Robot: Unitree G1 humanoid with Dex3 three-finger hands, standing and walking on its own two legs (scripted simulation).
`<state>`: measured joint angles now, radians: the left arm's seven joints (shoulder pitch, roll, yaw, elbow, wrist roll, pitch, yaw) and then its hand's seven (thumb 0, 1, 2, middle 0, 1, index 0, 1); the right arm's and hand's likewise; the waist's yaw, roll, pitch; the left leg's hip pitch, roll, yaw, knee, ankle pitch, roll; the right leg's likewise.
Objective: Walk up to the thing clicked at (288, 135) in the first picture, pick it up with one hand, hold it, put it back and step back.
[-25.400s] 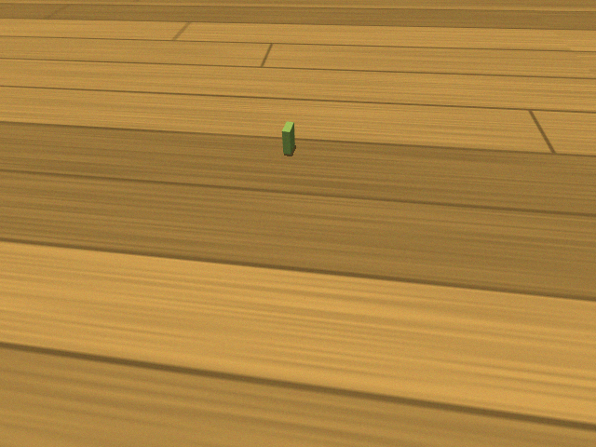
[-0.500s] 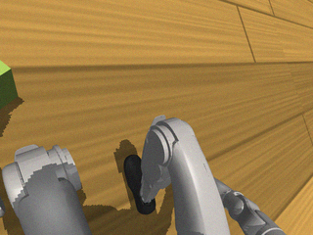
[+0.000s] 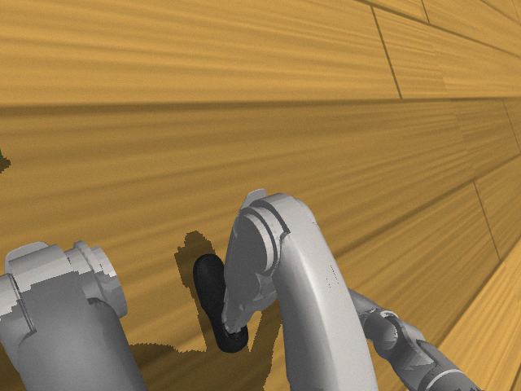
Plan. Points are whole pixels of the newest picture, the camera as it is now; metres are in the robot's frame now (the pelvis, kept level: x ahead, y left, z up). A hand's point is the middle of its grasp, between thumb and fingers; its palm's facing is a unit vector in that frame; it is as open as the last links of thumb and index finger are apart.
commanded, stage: open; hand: left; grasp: from the side
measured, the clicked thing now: out of the picture +0.46 +0.28 -0.21
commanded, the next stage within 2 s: withdraw in 0.34 s
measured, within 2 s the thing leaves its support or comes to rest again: neither
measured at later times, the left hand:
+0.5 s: hand out of the picture +0.44 +0.31 -0.18, palm faces +0.46 -0.89 +0.00, open 14.5 cm
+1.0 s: hand out of the picture +0.42 +0.38 -0.08, palm faces +0.39 -0.91 -0.14, open 16.9 cm
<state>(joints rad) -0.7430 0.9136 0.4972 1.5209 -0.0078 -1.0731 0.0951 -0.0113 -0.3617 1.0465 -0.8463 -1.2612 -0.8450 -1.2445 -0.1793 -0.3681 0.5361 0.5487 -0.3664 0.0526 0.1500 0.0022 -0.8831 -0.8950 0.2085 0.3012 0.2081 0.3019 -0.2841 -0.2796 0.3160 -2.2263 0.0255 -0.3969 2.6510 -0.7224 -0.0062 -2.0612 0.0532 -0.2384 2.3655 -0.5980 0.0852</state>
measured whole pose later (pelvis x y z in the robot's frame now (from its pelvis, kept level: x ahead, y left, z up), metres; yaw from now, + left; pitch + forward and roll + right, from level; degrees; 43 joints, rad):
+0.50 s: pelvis +0.00 +0.00 +0.00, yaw -1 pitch +13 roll -20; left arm -0.75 0.92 0.51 1.52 -0.03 -1.09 0.08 -0.01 -0.38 0.30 -0.40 -0.39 -0.40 -0.38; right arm -0.18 -0.37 0.55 0.54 -0.37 0.05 0.14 0.00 -0.90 -0.89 0.21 0.30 0.21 0.30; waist -0.28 -0.29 0.32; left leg -2.22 0.03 -0.41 2.65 -0.73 0.00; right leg -2.05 0.06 -0.25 2.36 -0.60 0.08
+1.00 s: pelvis +0.00 +0.00 +0.02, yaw +3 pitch +21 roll -16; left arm -0.71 0.83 0.47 1.19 0.00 -0.71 -0.10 -0.02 -0.48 0.15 -0.10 -0.15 -0.10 -0.14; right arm -0.02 -0.33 0.31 0.58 -0.19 0.10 0.12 0.00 -0.88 -0.89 0.21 0.30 0.21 0.30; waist -0.20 -0.14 0.11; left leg -2.26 0.04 -0.27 2.54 -0.69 0.03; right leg -2.10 0.02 -0.16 2.32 -0.62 0.05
